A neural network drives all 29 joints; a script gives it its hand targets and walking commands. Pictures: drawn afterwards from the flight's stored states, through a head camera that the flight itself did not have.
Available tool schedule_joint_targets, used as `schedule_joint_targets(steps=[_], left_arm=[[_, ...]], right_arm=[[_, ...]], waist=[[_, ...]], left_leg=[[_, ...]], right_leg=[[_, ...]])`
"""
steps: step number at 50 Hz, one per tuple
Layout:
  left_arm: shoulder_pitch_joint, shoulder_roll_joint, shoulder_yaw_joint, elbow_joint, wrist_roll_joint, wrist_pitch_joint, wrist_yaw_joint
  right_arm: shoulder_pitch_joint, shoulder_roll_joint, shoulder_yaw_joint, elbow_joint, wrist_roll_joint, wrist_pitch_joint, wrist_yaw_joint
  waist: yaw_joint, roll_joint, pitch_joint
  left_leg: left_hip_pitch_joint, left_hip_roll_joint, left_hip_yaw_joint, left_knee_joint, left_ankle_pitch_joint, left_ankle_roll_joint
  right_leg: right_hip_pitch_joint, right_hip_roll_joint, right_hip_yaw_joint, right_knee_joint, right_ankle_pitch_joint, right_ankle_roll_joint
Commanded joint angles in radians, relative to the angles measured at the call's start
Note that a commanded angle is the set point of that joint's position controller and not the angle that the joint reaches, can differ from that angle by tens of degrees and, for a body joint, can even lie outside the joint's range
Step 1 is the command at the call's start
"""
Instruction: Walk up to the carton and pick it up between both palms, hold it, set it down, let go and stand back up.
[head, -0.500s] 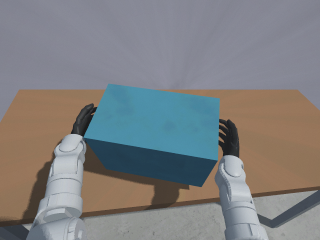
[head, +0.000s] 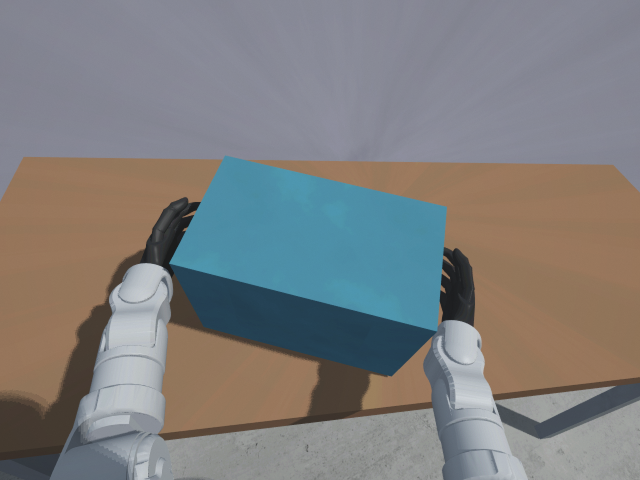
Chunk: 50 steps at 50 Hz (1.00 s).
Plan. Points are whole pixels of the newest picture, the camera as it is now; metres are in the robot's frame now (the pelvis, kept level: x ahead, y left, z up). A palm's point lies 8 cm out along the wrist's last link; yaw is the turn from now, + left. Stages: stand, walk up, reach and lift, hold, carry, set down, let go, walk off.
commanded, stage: set down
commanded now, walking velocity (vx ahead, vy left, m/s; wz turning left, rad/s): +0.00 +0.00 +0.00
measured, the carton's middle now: (313, 272) +0.40 -0.02 +0.03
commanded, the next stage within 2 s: none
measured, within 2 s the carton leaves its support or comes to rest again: rests again in 1.08 s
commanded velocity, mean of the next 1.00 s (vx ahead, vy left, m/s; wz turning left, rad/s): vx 0.00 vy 0.00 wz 0.00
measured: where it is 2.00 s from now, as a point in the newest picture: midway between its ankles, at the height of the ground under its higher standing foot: outside the picture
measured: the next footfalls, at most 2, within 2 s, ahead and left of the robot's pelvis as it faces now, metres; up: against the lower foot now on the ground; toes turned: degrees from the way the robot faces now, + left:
none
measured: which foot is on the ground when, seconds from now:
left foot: down 0.00-1.00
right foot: down 0.00-1.00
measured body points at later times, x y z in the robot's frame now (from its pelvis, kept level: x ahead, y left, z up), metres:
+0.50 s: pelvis -0.01 +0.00 +0.00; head +0.02 +0.04 +0.45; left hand +0.40 +0.17 +0.05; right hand +0.30 -0.21 +0.04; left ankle -0.03 +0.11 -0.75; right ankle -0.02 -0.13 -0.75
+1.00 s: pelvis -0.01 +0.02 +0.00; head +0.04 +0.06 +0.44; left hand +0.42 +0.18 +0.04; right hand +0.33 -0.20 +0.03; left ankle -0.03 +0.11 -0.75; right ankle -0.02 -0.13 -0.75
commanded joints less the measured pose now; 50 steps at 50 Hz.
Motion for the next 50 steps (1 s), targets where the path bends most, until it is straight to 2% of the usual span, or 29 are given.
schedule_joint_targets(steps=[1,4,6,8,12,13,15,17,18,20,21,24,25,27,28,30,31,35,36,39,43,44,46,49,50], left_arm=[[-0.451,-0.391,-0.388,-0.228,0.010,-0.014,-0.115],[-0.423,-0.391,-0.392,-0.221,-0.001,-0.062,-0.078],[-0.422,-0.358,-0.361,-0.178,0.007,-0.074,-0.073],[-0.431,-0.356,-0.352,-0.156,0.010,-0.084,-0.078],[-0.465,-0.327,-0.291,-0.031,0.027,-0.101,-0.098],[-0.480,-0.328,-0.300,-0.032,0.013,-0.107,-0.099],[-0.488,-0.328,-0.278,0.038,0.030,-0.113,-0.107],[-0.513,-0.343,-0.286,0.030,0.026,-0.131,-0.105],[-0.506,-0.337,-0.272,0.082,0.033,-0.134,-0.108],[-0.539,-0.334,-0.270,0.099,0.028,-0.145,-0.107],[-0.540,-0.325,-0.256,0.121,0.029,-0.152,-0.102],[-0.548,-0.310,-0.252,0.140,0.023,-0.166,-0.085],[-0.555,-0.273,-0.257,0.129,0.017,-0.173,-0.073],[-0.565,-0.126,-0.209,0.160,0.010,-0.178,-0.043],[-0.554,-0.105,-0.192,0.164,0.006,-0.179,-0.033],[-0.556,-0.021,-0.193,0.157,-0.025,-0.188,-0.003],[-0.551,0.049,-0.190,0.152,-0.048,-0.195,0.017],[-0.534,0.184,-0.216,0.105,-0.136,-0.185,0.079],[-0.552,0.221,-0.227,0.104,-0.170,-0.188,0.093],[-0.538,0.237,-0.249,0.110,-0.224,-0.179,0.105],[-0.460,0.307,-0.230,0.029,-0.248,-0.170,0.115],[-0.468,0.290,-0.244,0.001,-0.256,-0.163,0.113],[-0.449,0.297,-0.232,-0.034,-0.248,-0.150,0.113],[-0.488,0.280,-0.283,-0.144,-0.265,-0.128,0.129],[-0.473,0.274,-0.273,-0.123,-0.261,-0.109,0.127]], right_arm=[[-0.491,0.414,0.449,-0.157,-0.083,-0.140,0.130],[-0.499,0.413,0.458,-0.180,-0.091,-0.186,0.148],[-0.474,0.401,0.444,-0.130,-0.098,-0.196,0.148],[-0.458,0.396,0.432,-0.110,-0.112,-0.201,0.147],[-0.459,0.390,0.407,-0.048,-0.125,-0.192,0.149],[-0.470,0.390,0.405,-0.054,-0.124,-0.194,0.143],[-0.476,0.390,0.368,-0.007,-0.138,-0.195,0.145],[-0.490,0.394,0.357,-0.001,-0.143,-0.206,0.147],[-0.486,0.388,0.344,0.023,-0.151,-0.204,0.147],[-0.510,0.374,0.314,0.030,-0.160,-0.204,0.152],[-0.516,0.366,0.302,0.034,-0.163,-0.205,0.155],[-0.525,0.321,0.263,0.067,-0.161,-0.213,0.157],[-0.523,0.275,0.242,0.084,-0.152,-0.215,0.152],[-0.509,0.137,0.186,0.119,-0.138,-0.207,0.131],[-0.500,0.131,0.168,0.137,-0.141,-0.198,0.122],[-0.497,0.047,0.144,0.153,-0.109,-0.201,0.097],[-0.492,-0.027,0.138,0.160,-0.086,-0.204,0.086],[-0.473,-0.145,0.171,0.199,0.037,-0.187,0.039],[-0.498,-0.176,0.182,0.168,0.067,-0.191,0.028],[-0.494,-0.163,0.231,0.137,0.122,-0.180,0.010],[-0.411,-0.198,0.278,0.099,0.181,-0.181,-0.006],[-0.412,-0.174,0.285,0.107,0.190,-0.181,-0.009],[-0.392,-0.178,0.294,0.111,0.210,-0.180,-0.011],[-0.405,-0.204,0.225,0.114,0.206,-0.181,-0.006],[-0.387,-0.210,0.220,0.158,0.211,-0.175,-0.007]], waist=[[-0.073,0.204,-0.629],[-0.032,0.227,-0.758],[-0.019,0.218,-0.715],[-0.030,0.212,-0.690],[-0.017,0.151,-0.552],[-0.030,0.142,-0.555],[-0.029,0.142,-0.512],[-0.030,0.154,-0.533],[-0.025,0.148,-0.507],[-0.024,0.146,-0.499],[-0.017,0.138,-0.481],[-0.014,0.168,-0.460],[-0.019,0.181,-0.472],[-0.010,0.175,-0.434],[-0.009,0.143,-0.389],[-0.012,0.152,-0.404],[-0.014,0.166,-0.415],[-0.022,0.198,-0.492],[-0.020,0.186,-0.555],[-0.028,0.175,-0.662],[-0.033,0.185,-0.763],[-0.050,0.200,-0.764],[-0.047,0.233,-0.772],[-0.100,0.320,-0.791],[-0.090,0.323,-0.743]], left_leg=[[0.228,0.014,0.115,0.061,0.656,-0.101],[0.226,0.023,0.114,0.080,0.701,-0.106],[0.201,0.017,0.123,0.086,0.692,-0.099],[0.188,0.012,0.127,0.083,0.688,-0.096],[0.094,0.000,0.132,0.041,0.524,-0.061],[0.086,-0.003,0.131,0.043,0.503,-0.060],[0.063,-0.004,0.131,0.025,0.432,-0.052],[0.061,-0.005,0.130,0.023,0.416,-0.053],[0.051,-0.003,0.128,0.012,0.375,-0.047],[0.046,0.001,0.130,0.003,0.328,-0.044],[0.034,0.002,0.125,-0.001,0.307,-0.041],[0.057,0.008,0.124,-0.004,0.295,-0.051],[0.068,0.007,0.124,0.004,0.298,-0.055],[0.075,0.003,0.123,0.009,0.305,-0.055],[0.070,0.003,0.120,0.005,0.285,-0.046],[0.059,-0.001,0.124,0.006,0.256,-0.046],[0.060,0.002,0.122,0.013,0.270,-0.053],[0.049,-0.003,0.119,0.065,0.327,-0.058],[0.021,-0.006,0.124,0.084,0.334,-0.053],[-0.036,-0.020,0.138,0.113,0.340,-0.044],[-0.032,-0.031,0.136,0.136,0.472,-0.056],[-0.033,-0.029,0.126,0.152,0.502,-0.062],[0.019,-0.022,0.116,0.166,0.557,-0.073],[0.154,0.010,0.086,0.216,0.707,-0.121],[0.194,0.022,0.083,0.226,0.749,-0.133]], right_leg=[[0.246,0.021,-0.090,0.056,0.643,0.014],[0.207,0.024,-0.098,0.046,0.607,0.003],[0.205,0.015,-0.090,0.035,0.610,0.002],[0.215,0.015,-0.089,0.046,0.644,0.011],[0.265,-0.002,-0.074,0.047,0.600,0.020],[0.268,-0.006,-0.071,0.052,0.611,0.022],[0.272,-0.011,-0.070,0.043,0.554,0.021],[0.263,-0.012,-0.069,0.043,0.544,0.019],[0.250,-0.015,-0.066,0.036,0.505,0.016],[0.234,-0.011,-0.070,0.025,0.427,0.011],[0.220,-0.009,-0.071,0.017,0.376,0.005],[0.165,-0.001,-0.082,0.000,0.299,-0.003],[0.142,0.000,-0.080,0.001,0.289,-0.004],[0.129,0.004,-0.077,-0.010,0.273,-0.004],[0.125,0.002,-0.077,-0.015,0.264,0.003],[0.127,0.003,-0.071,-0.014,0.265,0.002],[0.120,0.005,-0.070,-0.008,0.271,0.000],[0.116,0.018,-0.059,0.023,0.353,0.000],[0.118,0.021,-0.051,0.041,0.390,0.002],[0.157,0.010,-0.033,0.085,0.491,0.009],[0.197,0.006,-0.015,0.132,0.638,0.022],[0.180,0.008,-0.021,0.139,0.644,0.024],[0.125,0.013,-0.030,0.141,0.615,0.019],[-0.053,0.037,-0.070,0.128,0.490,0.009],[-0.100,0.041,-0.070,0.092,0.445,-0.005]])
